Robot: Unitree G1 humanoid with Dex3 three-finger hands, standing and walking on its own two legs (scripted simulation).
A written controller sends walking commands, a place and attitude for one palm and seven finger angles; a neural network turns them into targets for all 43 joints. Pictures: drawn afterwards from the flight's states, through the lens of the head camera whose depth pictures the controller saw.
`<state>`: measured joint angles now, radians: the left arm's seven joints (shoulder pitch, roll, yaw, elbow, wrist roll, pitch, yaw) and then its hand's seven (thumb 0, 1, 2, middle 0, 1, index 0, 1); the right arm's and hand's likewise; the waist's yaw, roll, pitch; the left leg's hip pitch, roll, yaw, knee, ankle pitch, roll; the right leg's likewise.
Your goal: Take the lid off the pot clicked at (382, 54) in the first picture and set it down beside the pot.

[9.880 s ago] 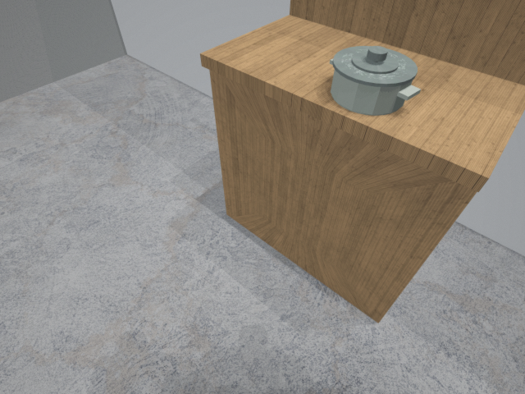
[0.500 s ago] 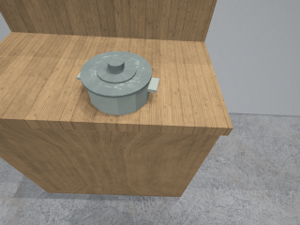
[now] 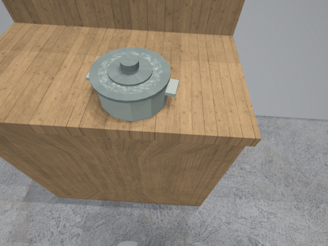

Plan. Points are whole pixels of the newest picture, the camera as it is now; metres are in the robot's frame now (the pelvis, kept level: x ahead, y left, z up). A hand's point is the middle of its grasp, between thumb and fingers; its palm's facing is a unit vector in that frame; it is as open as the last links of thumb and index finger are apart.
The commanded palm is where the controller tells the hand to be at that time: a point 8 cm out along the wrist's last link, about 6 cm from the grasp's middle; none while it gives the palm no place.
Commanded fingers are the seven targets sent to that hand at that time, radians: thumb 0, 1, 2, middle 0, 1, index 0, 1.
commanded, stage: come to a stop and stand still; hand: left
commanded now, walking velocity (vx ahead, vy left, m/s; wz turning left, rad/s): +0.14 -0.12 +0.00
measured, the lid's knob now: (129, 63) +0.48 +0.13 +0.17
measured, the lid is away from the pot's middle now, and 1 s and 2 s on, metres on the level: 0.00 0.00 0.00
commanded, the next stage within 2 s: look again from close up in 1.00 s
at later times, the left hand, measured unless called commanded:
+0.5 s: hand out of the picture +0.02 +0.19 -0.17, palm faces +0.00 -0.97 -0.25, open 7.4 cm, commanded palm none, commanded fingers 0.00 0.90 0.90 -0.20 -0.30 -0.20 -0.30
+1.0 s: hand out of the picture +0.08 +0.17 -0.17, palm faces +0.01 -0.98 -0.22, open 7.3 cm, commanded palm none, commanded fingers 0.00 0.90 0.90 -0.20 -0.30 -0.20 -0.30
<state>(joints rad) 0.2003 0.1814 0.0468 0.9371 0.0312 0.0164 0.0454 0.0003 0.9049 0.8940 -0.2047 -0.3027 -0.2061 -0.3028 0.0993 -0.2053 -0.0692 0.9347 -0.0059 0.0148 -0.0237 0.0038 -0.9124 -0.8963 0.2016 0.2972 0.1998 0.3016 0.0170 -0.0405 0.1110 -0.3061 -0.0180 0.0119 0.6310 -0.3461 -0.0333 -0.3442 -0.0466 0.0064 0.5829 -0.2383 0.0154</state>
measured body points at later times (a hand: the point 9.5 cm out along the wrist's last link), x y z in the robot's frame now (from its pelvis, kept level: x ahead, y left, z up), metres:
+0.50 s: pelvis +0.00 +0.00 +0.00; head +0.02 -0.02 +0.45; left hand +0.02 +0.24 -0.15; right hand +0.00 -0.23 -0.17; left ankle +0.01 +0.12 -0.73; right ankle -0.03 -0.11 -0.73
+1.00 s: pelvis +0.04 -0.02 +0.00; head +0.06 -0.01 +0.45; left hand +0.08 +0.22 -0.15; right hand +0.10 -0.26 -0.14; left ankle +0.01 +0.12 -0.73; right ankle -0.03 -0.11 -0.73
